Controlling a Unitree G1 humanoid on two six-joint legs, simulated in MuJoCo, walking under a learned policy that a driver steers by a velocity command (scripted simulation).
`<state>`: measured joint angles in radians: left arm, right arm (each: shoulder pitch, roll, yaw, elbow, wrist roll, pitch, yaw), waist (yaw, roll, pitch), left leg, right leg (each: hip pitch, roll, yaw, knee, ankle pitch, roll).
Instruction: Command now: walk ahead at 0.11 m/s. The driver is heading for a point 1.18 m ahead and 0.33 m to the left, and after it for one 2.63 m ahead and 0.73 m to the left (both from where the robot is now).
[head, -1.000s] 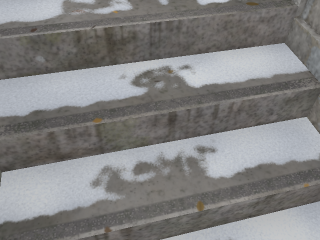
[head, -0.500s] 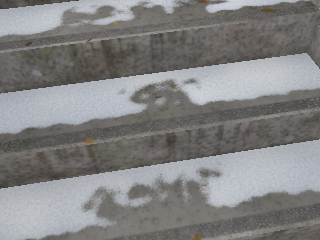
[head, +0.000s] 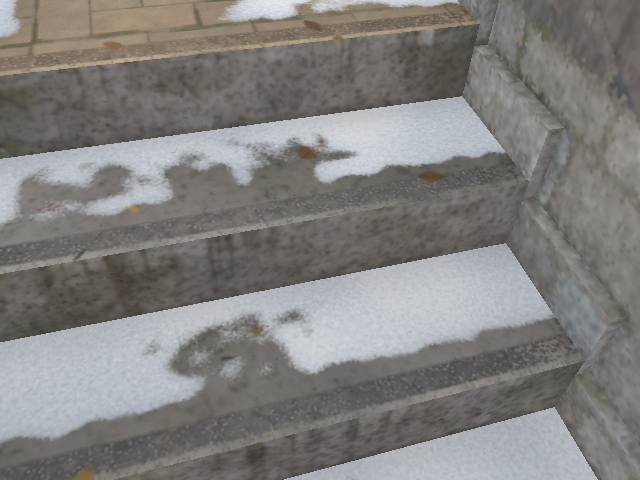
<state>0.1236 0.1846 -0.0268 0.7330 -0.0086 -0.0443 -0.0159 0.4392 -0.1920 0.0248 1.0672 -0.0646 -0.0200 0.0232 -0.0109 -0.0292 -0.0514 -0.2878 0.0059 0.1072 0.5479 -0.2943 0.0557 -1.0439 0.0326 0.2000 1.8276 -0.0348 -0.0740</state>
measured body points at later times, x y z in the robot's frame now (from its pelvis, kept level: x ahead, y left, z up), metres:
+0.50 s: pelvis +0.08 -0.04 +0.01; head +0.11 -0.04 +0.46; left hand +0.13 +0.23 -0.12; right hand +0.23 -0.27 -0.12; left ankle +0.02 +0.09 -0.46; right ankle +0.07 -0.18 -0.73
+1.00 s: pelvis +0.21 +0.15 +0.13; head +0.17 +0.19 +0.58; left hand +0.32 +0.41 +0.04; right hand +0.26 -0.07 +0.01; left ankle +0.18 +0.22 -0.57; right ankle +0.26 +0.01 -0.32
